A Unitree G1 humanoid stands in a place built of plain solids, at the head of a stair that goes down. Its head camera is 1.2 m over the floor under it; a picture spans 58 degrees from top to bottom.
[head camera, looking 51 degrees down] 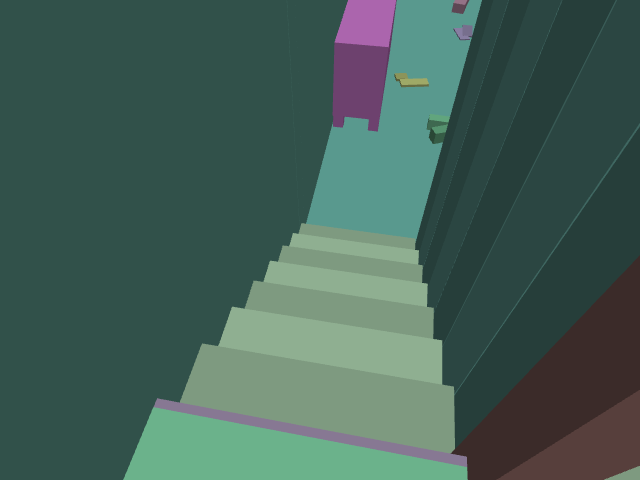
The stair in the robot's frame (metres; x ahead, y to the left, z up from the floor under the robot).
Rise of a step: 0.18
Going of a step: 0.25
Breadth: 0.85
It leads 10 degrees to the right of straight ahead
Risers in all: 8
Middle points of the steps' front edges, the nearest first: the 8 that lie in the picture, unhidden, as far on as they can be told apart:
0.34 0.03 0.00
0.59 -0.01 -0.18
0.83 -0.06 -0.35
1.08 -0.10 -0.53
1.33 -0.15 -0.71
1.57 -0.19 -0.88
1.82 -0.23 -1.06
2.07 -0.28 -1.24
